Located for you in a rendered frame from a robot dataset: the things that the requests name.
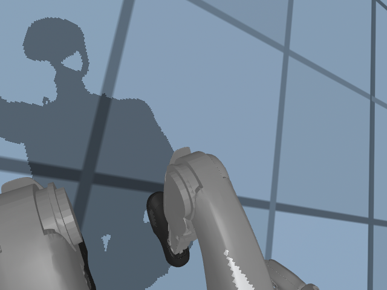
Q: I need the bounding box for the right robot foot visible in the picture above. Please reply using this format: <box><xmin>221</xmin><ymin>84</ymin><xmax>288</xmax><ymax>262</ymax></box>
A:
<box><xmin>146</xmin><ymin>192</ymin><xmax>190</xmax><ymax>267</ymax></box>

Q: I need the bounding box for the right robot hand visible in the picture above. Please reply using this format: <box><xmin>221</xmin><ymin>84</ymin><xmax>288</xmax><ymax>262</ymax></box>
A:
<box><xmin>265</xmin><ymin>259</ymin><xmax>306</xmax><ymax>290</ymax></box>

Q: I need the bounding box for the left robot foot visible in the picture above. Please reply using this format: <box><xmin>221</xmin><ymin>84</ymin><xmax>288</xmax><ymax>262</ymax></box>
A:
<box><xmin>78</xmin><ymin>234</ymin><xmax>96</xmax><ymax>290</ymax></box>

